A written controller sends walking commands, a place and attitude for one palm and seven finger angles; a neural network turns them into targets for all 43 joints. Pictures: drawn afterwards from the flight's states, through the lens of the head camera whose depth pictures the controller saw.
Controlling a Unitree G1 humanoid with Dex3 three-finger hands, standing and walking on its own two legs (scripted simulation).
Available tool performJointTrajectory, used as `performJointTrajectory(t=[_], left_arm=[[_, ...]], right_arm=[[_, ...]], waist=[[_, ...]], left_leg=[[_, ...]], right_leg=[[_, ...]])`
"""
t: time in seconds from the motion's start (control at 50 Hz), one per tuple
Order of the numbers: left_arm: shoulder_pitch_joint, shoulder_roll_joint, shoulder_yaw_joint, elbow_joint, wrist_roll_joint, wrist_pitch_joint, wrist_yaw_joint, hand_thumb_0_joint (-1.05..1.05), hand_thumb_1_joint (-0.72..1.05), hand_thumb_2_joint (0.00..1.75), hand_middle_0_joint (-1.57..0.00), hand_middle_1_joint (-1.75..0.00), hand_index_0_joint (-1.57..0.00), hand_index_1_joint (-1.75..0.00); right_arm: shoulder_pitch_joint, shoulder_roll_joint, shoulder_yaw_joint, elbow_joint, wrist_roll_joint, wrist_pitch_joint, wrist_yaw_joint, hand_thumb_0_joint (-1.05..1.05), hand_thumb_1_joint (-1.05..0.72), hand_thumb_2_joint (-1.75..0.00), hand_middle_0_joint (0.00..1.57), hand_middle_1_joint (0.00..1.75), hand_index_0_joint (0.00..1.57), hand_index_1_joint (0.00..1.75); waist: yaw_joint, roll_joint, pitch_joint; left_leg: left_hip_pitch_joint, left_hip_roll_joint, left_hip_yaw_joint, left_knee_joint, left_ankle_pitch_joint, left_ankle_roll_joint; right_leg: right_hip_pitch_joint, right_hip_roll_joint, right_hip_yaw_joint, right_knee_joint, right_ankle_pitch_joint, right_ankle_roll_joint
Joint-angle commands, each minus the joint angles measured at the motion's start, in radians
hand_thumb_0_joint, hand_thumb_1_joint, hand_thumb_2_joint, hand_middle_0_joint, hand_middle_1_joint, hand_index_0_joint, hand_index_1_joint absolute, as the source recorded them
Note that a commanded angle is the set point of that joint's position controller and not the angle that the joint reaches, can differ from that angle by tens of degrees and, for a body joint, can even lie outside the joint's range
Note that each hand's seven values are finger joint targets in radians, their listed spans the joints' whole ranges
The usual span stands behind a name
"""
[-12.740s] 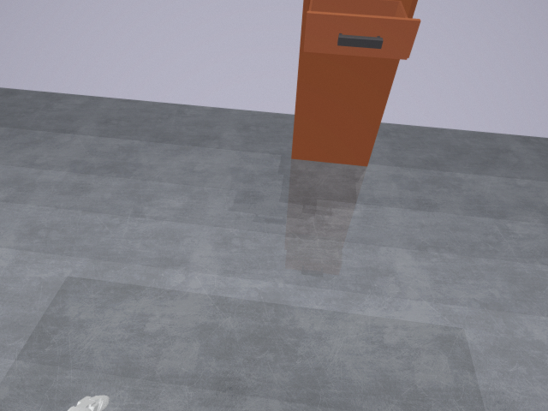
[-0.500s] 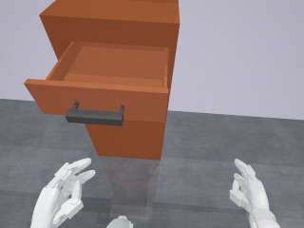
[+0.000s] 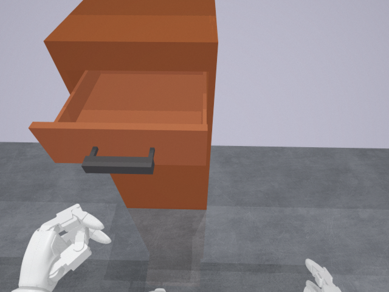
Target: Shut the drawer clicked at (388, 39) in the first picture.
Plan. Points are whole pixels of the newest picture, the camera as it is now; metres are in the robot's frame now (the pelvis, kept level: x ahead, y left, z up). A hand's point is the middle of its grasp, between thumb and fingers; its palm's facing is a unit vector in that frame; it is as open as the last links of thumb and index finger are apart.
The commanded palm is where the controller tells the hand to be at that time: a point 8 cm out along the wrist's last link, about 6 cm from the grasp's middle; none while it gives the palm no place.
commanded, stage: raise the hand and make a fist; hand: left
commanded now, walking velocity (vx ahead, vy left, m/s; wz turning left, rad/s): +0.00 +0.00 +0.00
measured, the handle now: (121, 157) +0.39 +0.19 +0.05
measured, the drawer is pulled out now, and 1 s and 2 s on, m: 0.22 0.22 0.22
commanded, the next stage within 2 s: bring the fist close to the handle in 1.00 s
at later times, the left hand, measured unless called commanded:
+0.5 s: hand (88, 237) +0.18 +0.16 +0.13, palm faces -0.02 -1.00 -0.02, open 3.2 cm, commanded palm +0.16 +0.21 +0.14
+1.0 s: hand (99, 225) +0.20 +0.15 +0.15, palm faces +0.03 -1.00 -0.08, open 3.3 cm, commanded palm +0.16 +0.20 +0.15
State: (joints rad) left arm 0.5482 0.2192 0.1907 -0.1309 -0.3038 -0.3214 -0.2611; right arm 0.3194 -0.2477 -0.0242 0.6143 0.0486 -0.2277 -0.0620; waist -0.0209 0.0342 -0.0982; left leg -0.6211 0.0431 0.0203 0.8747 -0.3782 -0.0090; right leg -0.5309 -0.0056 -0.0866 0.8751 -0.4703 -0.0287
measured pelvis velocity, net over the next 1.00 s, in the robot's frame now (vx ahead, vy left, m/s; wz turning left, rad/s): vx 0.01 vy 0.00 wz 0.01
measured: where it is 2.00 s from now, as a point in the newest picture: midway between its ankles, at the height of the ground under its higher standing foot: outside the picture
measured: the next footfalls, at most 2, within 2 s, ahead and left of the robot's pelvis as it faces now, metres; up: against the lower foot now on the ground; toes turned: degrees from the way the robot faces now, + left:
none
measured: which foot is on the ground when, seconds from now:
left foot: down 0.00-1.00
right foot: down 0.00-1.00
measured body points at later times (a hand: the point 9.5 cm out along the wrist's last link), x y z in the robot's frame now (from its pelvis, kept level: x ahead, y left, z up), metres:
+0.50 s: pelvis +0.00 +0.04 +0.01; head -0.01 +0.03 +0.46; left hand +0.18 +0.22 +0.14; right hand +0.22 -0.15 -0.03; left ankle +0.04 +0.13 -0.70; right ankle -0.01 -0.10 -0.69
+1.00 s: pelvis +0.01 +0.00 +0.02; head -0.01 -0.02 +0.47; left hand +0.19 +0.20 +0.15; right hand +0.19 -0.23 -0.04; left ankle +0.04 +0.13 -0.70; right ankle -0.01 -0.10 -0.70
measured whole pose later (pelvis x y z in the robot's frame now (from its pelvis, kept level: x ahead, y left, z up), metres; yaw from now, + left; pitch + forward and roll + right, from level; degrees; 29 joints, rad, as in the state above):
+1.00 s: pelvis +0.01 +0.00 +0.02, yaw +1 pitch +1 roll +0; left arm 0.55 0.20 0.05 -0.45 -0.22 -0.07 -0.10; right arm 0.28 -0.26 0.04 0.54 0.05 -0.25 -0.03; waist 0.01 0.06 -0.08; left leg -0.41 0.03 0.02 0.74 -0.34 -0.01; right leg -0.32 -0.01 -0.09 0.73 -0.43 -0.03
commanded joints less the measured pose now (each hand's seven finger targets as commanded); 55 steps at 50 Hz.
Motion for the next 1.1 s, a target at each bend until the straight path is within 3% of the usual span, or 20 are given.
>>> performJointTrajectory(t=[0.0,0.04,0.06,0.12,0.2,0.24,0.28,0.34,0.38,0.44,0.46,0.54,0.58,0.66,0.76,0.82,0.84,0.92,1.04,1.08], left_arm=[[0.010,0.076,-0.002,-0.284,-0.002,-0.090,-0.002,0.00,0.90,0.90,-1.12,-1.30,-1.12,-1.30],[0.009,0.094,0.003,-0.313,0.013,-0.091,0.029,0.00,0.90,0.90,-1.16,-1.34,-1.16,-1.34],[0.013,0.061,-0.037,-0.344,0.024,-0.088,0.037,0.00,0.90,0.90,-1.18,-1.36,-1.18,-1.36],[0.016,0.067,-0.049,-0.395,0.050,-0.065,0.077,0.00,0.90,0.90,-1.24,-1.43,-1.24,-1.43],[0.022,0.026,-0.115,-0.458,0.076,0.003,0.105,0.00,0.90,0.90,-1.32,-1.51,-1.32,-1.51],[0.023,0.053,-0.094,-0.459,0.093,0.046,0.121,0.00,0.90,0.90,-1.36,-1.56,-1.36,-1.56],[-0.007,0.008,-0.159,-0.503,0.096,0.085,0.120,0.00,0.90,0.90,-1.40,-1.60,-1.40,-1.60],[-0.012,0.026,-0.149,-0.522,0.109,0.130,0.140,0.00,0.90,0.90,-1.40,-1.60,-1.40,-1.60],[-0.048,-0.010,-0.208,-0.578,0.119,0.154,0.149,0.00,0.90,0.90,-1.40,-1.60,-1.40,-1.60],[-0.062,0.024,-0.177,-0.573,0.133,0.187,0.176,0.00,0.90,0.90,-1.40,-1.60,-1.40,-1.60],[-0.077,-0.004,-0.208,-0.603,0.136,0.195,0.179,0.00,0.90,0.90,-1.40,-1.60,-1.40,-1.60],[-0.089,0.028,-0.169,-0.606,0.133,0.231,0.199,0.00,0.90,0.90,-1.40,-1.60,-1.40,-1.60],[-0.102,0.005,-0.195,-0.648,0.131,0.241,0.199,0.00,0.90,0.90,-1.40,-1.60,-1.40,-1.60],[-0.038,0.015,-0.158,-0.568,0.119,0.268,0.196,0.00,0.90,0.90,-1.40,-1.60,-1.40,-1.60],[-0.053,0.029,-0.137,-0.602,0.111,0.241,0.193,0.00,0.90,0.90,-1.40,-1.60,-1.40,-1.60],[-0.095,0.059,-0.096,-0.569,0.092,0.212,0.188,0.00,0.90,0.90,-1.40,-1.60,-1.40,-1.60],[-0.091,0.078,-0.067,-0.555,0.090,0.201,0.187,0.00,0.90,0.90,-1.40,-1.60,-1.40,-1.60],[-0.078,0.049,-0.093,-0.555,0.072,0.174,0.153,0.00,0.90,0.90,-1.40,-1.60,-1.40,-1.60],[-0.066,0.093,-0.024,-0.487,0.049,0.175,0.113,0.00,0.90,0.90,-1.40,-1.60,-1.40,-1.60],[-0.049,0.100,-0.002,-0.478,0.042,0.171,0.100,0.00,0.90,0.90,-1.40,-1.60,-1.40,-1.60]], right_arm=[[-0.153,-0.096,-0.037,-0.202,-0.001,-0.106,0.003,0.00,-0.90,-0.90,0.20,0.30,0.20,0.30],[-0.155,-0.098,-0.036,-0.195,-0.005,-0.109,0.006,0.00,-0.90,-0.90,0.20,0.30,0.20,0.30],[-0.150,-0.098,-0.032,-0.206,-0.005,-0.107,0.010,0.00,-0.90,-0.90,0.20,0.30,0.20,0.30],[-0.153,-0.093,-0.028,-0.222,-0.005,-0.101,0.017,0.00,-0.90,-0.90,0.20,0.30,0.20,0.30],[-0.159,-0.089,-0.010,-0.258,-0.006,-0.071,0.028,0.00,-0.90,-0.90,0.20,0.30,0.20,0.30],[-0.168,-0.090,-0.004,-0.260,-0.007,-0.053,0.030,0.00,-0.90,-0.90,0.20,0.30,0.20,0.30],[-0.169,-0.088,0.009,-0.285,-0.005,-0.040,0.033,0.00,-0.90,-0.90,0.20,0.30,0.20,0.30],[-0.183,-0.088,0.019,-0.288,-0.005,-0.029,0.033,0.00,-0.90,-0.90,0.20,0.30,0.20,0.30],[-0.173,-0.084,0.031,-0.308,-0.004,-0.024,0.037,0.00,-0.90,-0.90,0.20,0.30,0.20,0.30],[-0.183,-0.088,0.038,-0.302,-0.008,-0.017,0.035,0.00,-0.90,-0.90,0.20,0.30,0.20,0.30],[-0.182,-0.082,0.042,-0.313,-0.007,-0.016,0.037,0.00,-0.90,-0.90,0.20,0.30,0.20,0.30],[-0.194,-0.083,0.048,-0.308,-0.004,-0.017,0.034,0.00,-0.90,-0.90,0.20,0.30,0.20,0.30],[-0.195,-0.080,0.049,-0.316,0.000,-0.022,0.036,0.00,-0.90,-0.90,0.20,0.30,0.20,0.30],[-0.190,-0.086,0.041,-0.297,0.002,-0.022,0.031,0.00,-0.90,-0.90,0.20,0.30,0.20,0.30],[-0.185,-0.084,0.038,-0.290,0.001,-0.041,0.029,0.00,-0.90,-0.90,0.20,0.30,0.20,0.30],[-0.187,-0.088,0.033,-0.275,0.001,-0.058,0.023,0.00,-0.90,-0.90,0.20,0.30,0.20,0.30],[-0.187,-0.089,0.031,-0.259,0.000,-0.061,0.019,0.00,-0.90,-0.90,0.20,0.30,0.20,0.30],[-0.179,-0.088,0.028,-0.255,0.003,-0.090,0.022,0.00,-0.90,-0.90,0.20,0.30,0.20,0.30],[-0.189,-0.089,0.021,-0.225,0.002,-0.102,0.011,0.00,-0.90,-0.90,0.20,0.30,0.20,0.30],[-0.184,-0.086,0.020,-0.224,0.004,-0.102,0.009,0.00,-0.90,-0.90,0.20,0.30,0.20,0.30]], waist=[[0.027,-0.016,-0.128],[0.026,-0.038,-0.115],[0.023,-0.015,-0.116],[0.028,0.018,-0.121],[0.031,0.035,-0.115],[0.035,0.016,-0.096],[0.026,0.031,-0.072],[0.032,0.019,-0.040],[0.025,0.031,-0.046],[0.031,0.002,-0.019],[0.030,0.015,-0.026],[0.041,-0.007,-0.023],[0.040,0.017,-0.040],[0.049,-0.051,-0.014],[0.049,-0.009,-0.020],[0.037,-0.043,0.007],[0.043,-0.043,0.012],[0.039,-0.012,-0.026],[0.045,-0.074,0.003],[0.052,-0.087,-0.020]], left_leg=[[0.169,-0.039,-0.030,-0.103,0.193,0.045],[0.181,-0.034,-0.039,-0.113,0.195,0.048],[0.192,-0.035,-0.039,-0.125,0.190,0.047],[0.215,-0.025,-0.052,-0.148,0.178,0.043],[0.241,-0.017,-0.063,-0.171,0.195,0.040],[0.243,-0.011,-0.070,-0.182,0.200,0.039],[0.249,-0.009,-0.071,-0.196,0.176,0.036],[0.253,-0.003,-0.084,-0.217,0.142,0.035],[0.268,-0.002,-0.090,-0.231,0.122,0.032],[0.259,-0.001,-0.099,-0.251,0.081,0.031],[0.271,-0.003,-0.095,-0.258,0.076,0.031],[0.270,-0.005,-0.089,-0.270,0.071,0.029],[0.292,-0.008,-0.078,-0.273,0.082,0.029],[0.278,-0.013,-0.063,-0.277,0.090,0.033],[0.295,-0.024,-0.044,-0.268,0.112,0.035],[0.286,-0.028,-0.034,-0.252,0.092,0.039],[0.284,-0.030,-0.033,-0.250,0.094,0.039],[0.310,-0.037,-0.019,-0.233,0.164,0.041],[0.286,-0.046,-0.015,-0.215,0.177,0.043],[0.292,-0.047,-0.011,-0.216,0.201,0.041]], right_leg=[[0.026,-0.004,0.056,-0.176,0.266,0.039],[0.020,0.008,0.036,-0.171,0.250,0.030],[0.010,0.012,0.021,-0.161,0.240,0.026],[0.007,0.017,-0.001,-0.153,0.211,0.019],[0.027,0.020,-0.015,-0.152,0.225,0.015],[0.041,0.023,-0.017,-0.161,0.230,0.013],[0.034,0.023,-0.022,-0.167,0.211,0.015],[0.041,0.026,-0.024,-0.183,0.180,0.013],[0.040,0.025,-0.029,-0.181,0.163,0.013],[0.052,0.026,-0.028,-0.197,0.136,0.012],[0.053,0.024,-0.026,-0.200,0.134,0.012],[0.086,0.020,-0.024,-0.222,0.131,0.011],[0.095,0.016,-0.020,-0.230,0.135,0.011],[0.109,0.018,-0.018,-0.261,0.143,0.015],[0.117,0.013,-0.006,-0.278,0.157,0.017],[0.100,0.009,0.015,-0.305,0.131,0.025],[0.109,0.009,0.022,-0.319,0.126,0.022],[0.136,0.002,0.028,-0.305,0.240,0.027],[0.160,-0.016,0.079,-0.351,0.295,0.045],[0.184,-0.023,0.085,-0.347,0.356,0.052]])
